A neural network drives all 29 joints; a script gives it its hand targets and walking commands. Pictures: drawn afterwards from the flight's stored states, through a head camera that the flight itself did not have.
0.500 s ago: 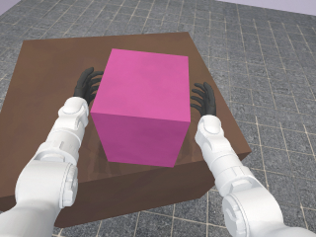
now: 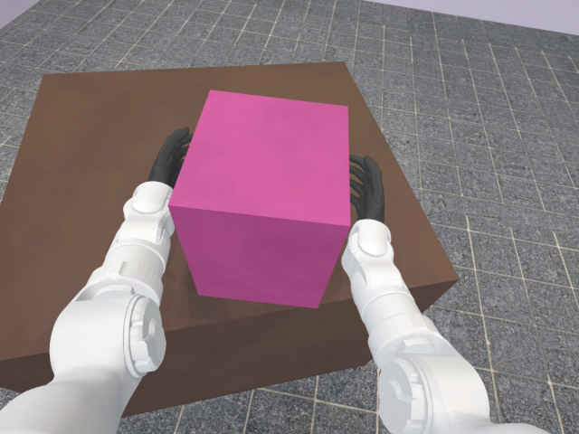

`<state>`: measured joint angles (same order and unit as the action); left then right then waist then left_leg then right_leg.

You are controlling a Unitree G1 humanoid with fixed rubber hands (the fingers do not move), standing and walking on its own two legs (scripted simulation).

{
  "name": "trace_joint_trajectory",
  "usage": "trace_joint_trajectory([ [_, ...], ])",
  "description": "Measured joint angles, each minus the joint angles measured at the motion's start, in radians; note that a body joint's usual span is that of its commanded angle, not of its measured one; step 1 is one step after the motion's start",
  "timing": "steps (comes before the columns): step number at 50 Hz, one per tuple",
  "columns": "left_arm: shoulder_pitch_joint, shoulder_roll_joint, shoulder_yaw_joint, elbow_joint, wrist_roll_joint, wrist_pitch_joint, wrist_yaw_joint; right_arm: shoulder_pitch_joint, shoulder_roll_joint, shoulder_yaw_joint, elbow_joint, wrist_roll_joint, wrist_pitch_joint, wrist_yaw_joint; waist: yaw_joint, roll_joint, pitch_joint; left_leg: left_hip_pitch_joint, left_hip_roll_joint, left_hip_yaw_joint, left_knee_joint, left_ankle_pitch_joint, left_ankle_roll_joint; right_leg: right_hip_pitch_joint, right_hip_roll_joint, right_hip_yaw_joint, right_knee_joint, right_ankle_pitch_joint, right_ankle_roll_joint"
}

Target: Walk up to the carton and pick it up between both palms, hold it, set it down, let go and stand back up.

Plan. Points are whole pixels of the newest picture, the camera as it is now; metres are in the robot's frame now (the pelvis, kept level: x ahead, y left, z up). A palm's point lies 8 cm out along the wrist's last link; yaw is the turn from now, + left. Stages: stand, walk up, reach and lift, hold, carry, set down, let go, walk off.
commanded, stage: reach and lift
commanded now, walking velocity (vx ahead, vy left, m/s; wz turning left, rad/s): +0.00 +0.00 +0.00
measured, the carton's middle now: (267, 207) +0.43 +0.01 +0.03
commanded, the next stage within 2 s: none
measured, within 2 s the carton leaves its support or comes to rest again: leaves its support in 1.14 s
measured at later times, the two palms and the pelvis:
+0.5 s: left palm (167, 183) +0.45 +0.16 +0.07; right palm (369, 215) +0.39 -0.13 +0.07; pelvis +0.00 +0.00 +0.00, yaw +0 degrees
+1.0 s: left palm (166, 183) +0.45 +0.16 +0.07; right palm (368, 217) +0.38 -0.13 +0.07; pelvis +0.00 +0.00 +0.00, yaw +0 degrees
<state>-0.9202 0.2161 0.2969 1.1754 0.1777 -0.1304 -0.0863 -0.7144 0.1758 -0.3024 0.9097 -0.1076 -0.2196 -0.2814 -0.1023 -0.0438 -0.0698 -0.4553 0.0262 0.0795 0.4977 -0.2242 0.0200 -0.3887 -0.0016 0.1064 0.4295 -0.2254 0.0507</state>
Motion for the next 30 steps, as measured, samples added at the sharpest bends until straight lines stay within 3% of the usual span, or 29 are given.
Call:
trace_joint_trajectory([
  [4,0.000,-0.020,0.084,0.000,0.065,-0.030,-0.017,0.000,0.029,-0.086,0.000,-0.077,-0.032,0.029,0.000,-0.011,0.010,0.007,0.000,0.000,-0.002,0.000,0.000,0.006,0.000,0.000,-0.001,0.000,0.001],
  [8,0.000,-0.025,0.099,0.000,0.081,-0.039,-0.020,0.000,0.035,-0.116,0.000,-0.108,-0.040,0.048,0.000,-0.016,0.013,0.010,0.000,0.000,-0.003,0.000,0.000,0.009,0.000,0.000,-0.003,0.000,0.001],
  [30,0.000,-0.027,0.100,0.001,0.082,-0.041,-0.020,0.006,0.035,-0.119,0.000,-0.116,-0.055,0.051,0.002,-0.016,0.015,0.014,0.000,0.000,-0.012,0.003,0.000,0.015,0.000,0.000,-0.014,0.005,0.001],
])
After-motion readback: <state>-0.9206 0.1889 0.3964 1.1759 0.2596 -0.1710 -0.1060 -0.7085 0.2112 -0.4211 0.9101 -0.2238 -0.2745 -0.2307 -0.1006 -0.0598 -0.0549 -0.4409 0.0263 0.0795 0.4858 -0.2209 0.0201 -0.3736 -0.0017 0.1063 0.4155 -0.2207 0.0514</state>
